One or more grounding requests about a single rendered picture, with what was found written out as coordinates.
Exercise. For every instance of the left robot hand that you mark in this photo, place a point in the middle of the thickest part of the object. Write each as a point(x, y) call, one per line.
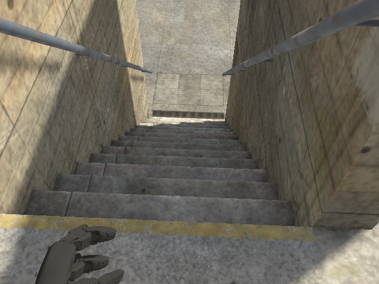
point(62, 265)

